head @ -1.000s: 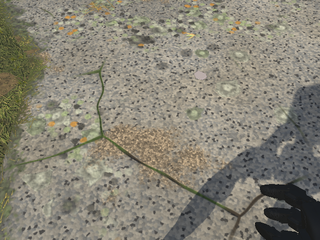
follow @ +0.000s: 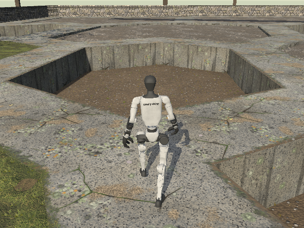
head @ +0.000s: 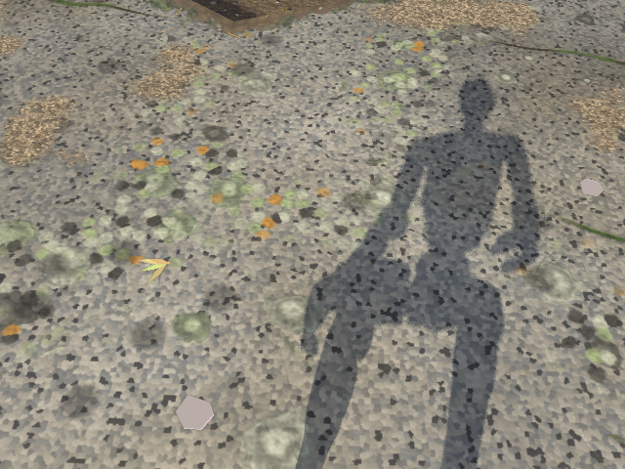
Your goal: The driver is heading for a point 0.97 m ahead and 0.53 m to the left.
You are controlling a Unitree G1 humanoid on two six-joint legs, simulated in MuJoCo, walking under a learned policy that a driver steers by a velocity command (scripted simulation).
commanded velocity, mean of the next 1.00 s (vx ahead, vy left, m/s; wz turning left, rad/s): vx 0.90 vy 0.00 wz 0.95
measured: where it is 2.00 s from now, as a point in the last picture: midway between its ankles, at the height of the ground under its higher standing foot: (190, 274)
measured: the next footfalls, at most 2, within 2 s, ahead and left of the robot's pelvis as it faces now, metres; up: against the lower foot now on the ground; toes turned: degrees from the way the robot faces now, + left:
left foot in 0.06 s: +0.28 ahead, +0.06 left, +0.00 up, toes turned +6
right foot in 0.48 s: +0.71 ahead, -0.01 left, +0.00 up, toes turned +36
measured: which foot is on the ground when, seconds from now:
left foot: up 0.00-0.04, down 0.06-0.50, up 0.52-0.92, down 0.94-1.00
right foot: down 0.00-0.06, up 0.08-0.46, down 0.48-0.94, up 0.96-1.00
